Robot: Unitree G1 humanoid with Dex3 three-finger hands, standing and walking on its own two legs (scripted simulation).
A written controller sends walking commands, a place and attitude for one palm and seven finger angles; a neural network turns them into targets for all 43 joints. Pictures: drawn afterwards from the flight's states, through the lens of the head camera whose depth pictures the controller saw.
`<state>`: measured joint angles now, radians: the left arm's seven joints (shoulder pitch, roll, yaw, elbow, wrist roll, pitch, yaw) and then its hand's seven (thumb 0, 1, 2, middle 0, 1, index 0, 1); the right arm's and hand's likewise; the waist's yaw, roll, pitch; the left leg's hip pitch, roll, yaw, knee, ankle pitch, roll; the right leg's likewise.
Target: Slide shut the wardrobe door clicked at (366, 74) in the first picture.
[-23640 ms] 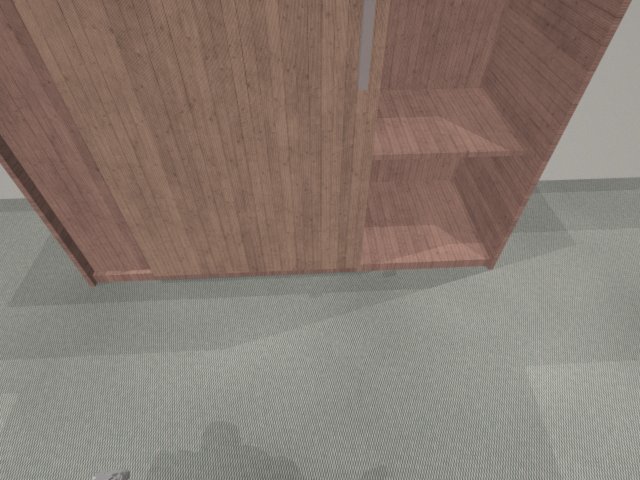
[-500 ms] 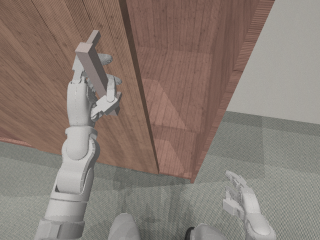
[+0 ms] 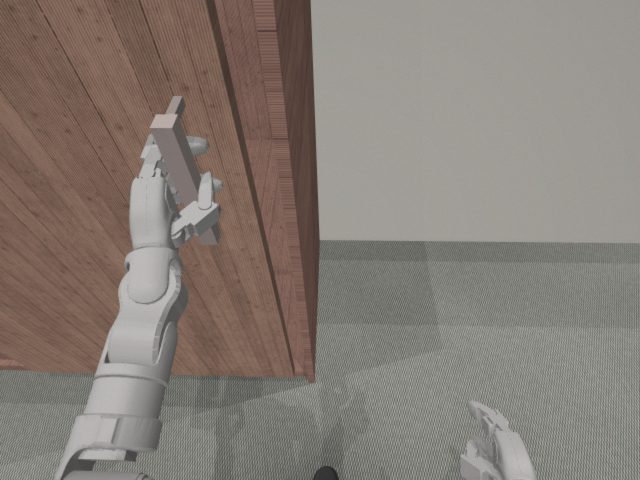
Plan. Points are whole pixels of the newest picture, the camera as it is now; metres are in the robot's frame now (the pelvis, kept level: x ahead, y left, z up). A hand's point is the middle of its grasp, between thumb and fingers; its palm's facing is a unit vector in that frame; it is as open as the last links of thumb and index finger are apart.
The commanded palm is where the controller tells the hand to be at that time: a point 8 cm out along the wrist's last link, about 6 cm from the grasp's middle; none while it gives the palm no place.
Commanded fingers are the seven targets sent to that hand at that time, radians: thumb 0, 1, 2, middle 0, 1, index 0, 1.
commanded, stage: step sideways, sliding the door along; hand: left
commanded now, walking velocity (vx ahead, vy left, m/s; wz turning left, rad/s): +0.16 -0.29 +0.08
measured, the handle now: (195, 177) +0.42 +0.19 +0.14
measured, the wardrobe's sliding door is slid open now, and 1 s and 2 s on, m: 0.04 0.00 0.00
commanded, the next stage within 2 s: stop walking and hold the door there in 0.76 s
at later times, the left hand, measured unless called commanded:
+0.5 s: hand (253, 198) +0.39 +0.11 +0.15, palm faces +0.50 -0.87 -0.05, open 6.6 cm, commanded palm +0.35 +0.07 +0.15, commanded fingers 0.00 0.90 0.90 -0.45 -1.40 -0.45 -1.40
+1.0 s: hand (247, 202) +0.39 +0.12 +0.14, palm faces +0.64 -0.71 -0.29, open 7.2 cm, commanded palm +0.34 +0.13 +0.13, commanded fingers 0.00 0.90 0.90 -0.45 -1.40 -0.45 -1.40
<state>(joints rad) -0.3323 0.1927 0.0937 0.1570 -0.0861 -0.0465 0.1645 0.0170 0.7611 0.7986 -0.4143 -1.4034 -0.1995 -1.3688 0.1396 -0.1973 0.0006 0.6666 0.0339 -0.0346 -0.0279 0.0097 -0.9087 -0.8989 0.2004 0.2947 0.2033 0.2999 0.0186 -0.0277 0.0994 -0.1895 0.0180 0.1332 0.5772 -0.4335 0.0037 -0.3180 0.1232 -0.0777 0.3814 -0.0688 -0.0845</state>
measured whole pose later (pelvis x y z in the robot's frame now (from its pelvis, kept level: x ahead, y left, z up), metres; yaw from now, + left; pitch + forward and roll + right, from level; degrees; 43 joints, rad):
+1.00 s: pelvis +0.10 -0.24 +0.00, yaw +5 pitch -3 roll +0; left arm -0.22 0.42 0.45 0.16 -0.08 -0.16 0.13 -0.11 0.62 0.82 -0.43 -1.38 -0.11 -1.34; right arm 0.06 -0.19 -0.02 0.60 0.06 -0.07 0.01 0.01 -0.91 -0.90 0.20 0.30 0.21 0.30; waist 0.08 0.04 0.27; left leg -0.29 0.17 0.00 1.01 -0.49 -0.06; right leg -0.24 0.03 -0.07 0.56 -0.25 -0.07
